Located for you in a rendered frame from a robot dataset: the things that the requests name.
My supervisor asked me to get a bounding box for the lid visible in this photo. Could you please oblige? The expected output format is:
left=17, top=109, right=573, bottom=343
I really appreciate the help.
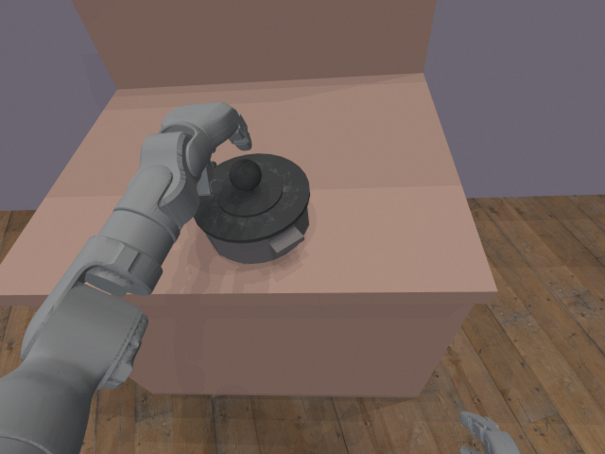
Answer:
left=194, top=153, right=310, bottom=243

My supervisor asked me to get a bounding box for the knob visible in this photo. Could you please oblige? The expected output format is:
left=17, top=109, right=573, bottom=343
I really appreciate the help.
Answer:
left=229, top=159, right=262, bottom=191

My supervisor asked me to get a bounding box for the robot left upper arm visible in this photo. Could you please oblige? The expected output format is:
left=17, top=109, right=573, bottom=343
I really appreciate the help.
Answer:
left=0, top=281, right=148, bottom=454

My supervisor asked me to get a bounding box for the left robot forearm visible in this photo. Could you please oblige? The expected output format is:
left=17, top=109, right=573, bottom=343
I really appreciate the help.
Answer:
left=20, top=121, right=212, bottom=361

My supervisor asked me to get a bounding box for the right robot hand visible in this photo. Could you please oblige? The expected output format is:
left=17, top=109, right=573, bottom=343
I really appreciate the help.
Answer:
left=459, top=411, right=522, bottom=454

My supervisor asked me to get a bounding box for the left robot hand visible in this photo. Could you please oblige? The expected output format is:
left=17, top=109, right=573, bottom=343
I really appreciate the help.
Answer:
left=162, top=102, right=252, bottom=196

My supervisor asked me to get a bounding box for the pot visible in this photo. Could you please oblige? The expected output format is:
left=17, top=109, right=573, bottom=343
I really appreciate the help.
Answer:
left=205, top=207, right=309, bottom=264

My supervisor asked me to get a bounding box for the table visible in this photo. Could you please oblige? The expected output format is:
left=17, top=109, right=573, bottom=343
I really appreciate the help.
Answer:
left=0, top=0, right=498, bottom=398

